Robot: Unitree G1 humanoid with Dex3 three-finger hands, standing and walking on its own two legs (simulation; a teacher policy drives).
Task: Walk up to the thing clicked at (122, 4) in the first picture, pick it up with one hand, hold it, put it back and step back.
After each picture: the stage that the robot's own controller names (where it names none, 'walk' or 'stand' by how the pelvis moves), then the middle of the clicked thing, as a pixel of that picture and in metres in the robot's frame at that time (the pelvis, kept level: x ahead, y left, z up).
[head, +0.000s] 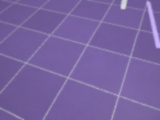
stand; (124, 0) +2.22 -0.60 -0.65
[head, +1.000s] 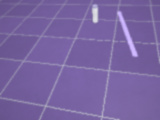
walk; (95, 13) +2.14 -0.07 -0.62
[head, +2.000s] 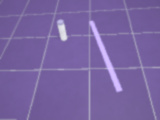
walk; (62, 30) +1.47 +0.34 -0.65
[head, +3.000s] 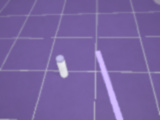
walk; (62, 66) +0.96 +0.28 -0.65
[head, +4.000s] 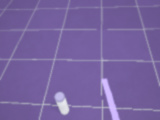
walk; (62, 103) +0.58 +0.24 -0.65
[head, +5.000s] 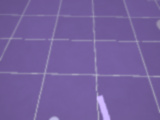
stand; out of the picture +0.41 +0.20 -0.64
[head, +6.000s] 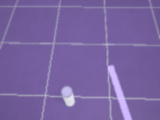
walk; (68, 97) +0.46 +0.13 -0.63
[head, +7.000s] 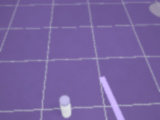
stand; (65, 107) +0.52 +0.14 -0.64
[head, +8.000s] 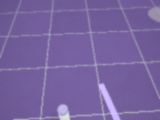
stand; (64, 116) +0.48 +0.16 -0.66
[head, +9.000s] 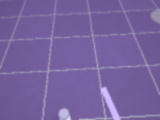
stand; out of the picture +0.47 +0.16 -0.66
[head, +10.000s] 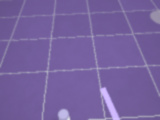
stand; out of the picture +0.46 +0.16 -0.66
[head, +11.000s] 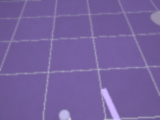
stand; out of the picture +0.46 +0.16 -0.66
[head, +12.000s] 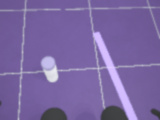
go down; (50, 70) +0.51 +0.17 -0.43
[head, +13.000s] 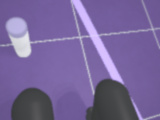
go down; (20, 40) +0.54 +0.21 -0.26
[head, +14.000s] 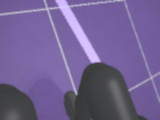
close in; out of the picture +0.53 +0.25 -0.19
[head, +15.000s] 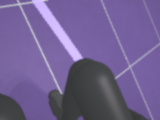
close; out of the picture +0.52 +0.28 -0.18
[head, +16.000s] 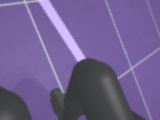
lift; out of the picture +0.49 +0.25 -0.18
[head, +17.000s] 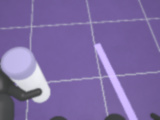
lift; (31, 80) +0.34 +0.17 +0.02
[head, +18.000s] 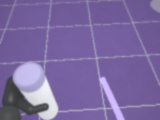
hold; (40, 95) +0.30 +0.15 +0.04
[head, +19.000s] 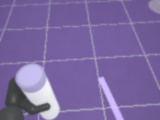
hold; (42, 96) +0.30 +0.15 +0.02
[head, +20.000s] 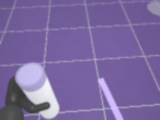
crouch; (41, 95) +0.30 +0.15 +0.03
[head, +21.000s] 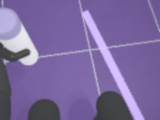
crouch; (18, 43) +0.46 +0.18 -0.04
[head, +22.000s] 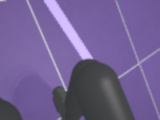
lower; out of the picture +0.49 +0.27 -0.19
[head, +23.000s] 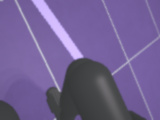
lower; out of the picture +0.50 +0.28 -0.18
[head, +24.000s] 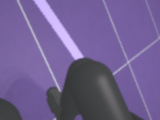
lower; out of the picture +0.50 +0.28 -0.18
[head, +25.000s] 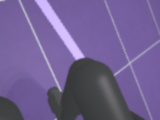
lower; out of the picture +0.49 +0.27 -0.18
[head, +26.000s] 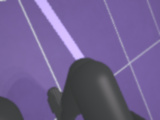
rest; out of the picture +0.49 +0.27 -0.18
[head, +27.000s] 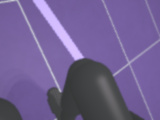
withdraw; out of the picture +0.50 +0.27 -0.18
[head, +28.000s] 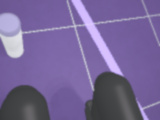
walk; (12, 39) +0.51 +0.22 -0.22
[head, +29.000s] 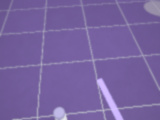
stand; (61, 119) +0.45 +0.15 -0.58
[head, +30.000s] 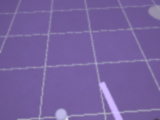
stand; out of the picture +0.45 +0.16 -0.60
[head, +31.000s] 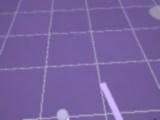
stand; out of the picture +0.45 +0.15 -0.60
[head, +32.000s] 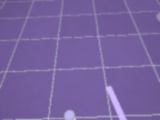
stand; out of the picture +0.46 +0.14 -0.65
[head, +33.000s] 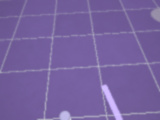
stand; out of the picture +0.45 +0.16 -0.66
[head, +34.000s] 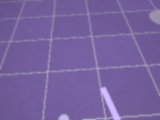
walk; out of the picture +0.43 +0.16 -0.66
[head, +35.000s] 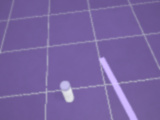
walk; (67, 92) +0.57 +0.19 -0.64
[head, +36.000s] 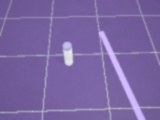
walk; (68, 54) +0.86 +0.13 -0.62
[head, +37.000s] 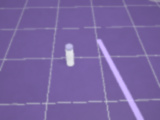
stand; (69, 55) +1.08 +0.14 -0.64
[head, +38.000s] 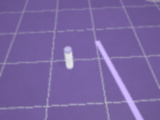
stand; (68, 58) +1.08 +0.16 -0.66
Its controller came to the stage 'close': yes
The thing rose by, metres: 0.67
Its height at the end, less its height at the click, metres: +0.00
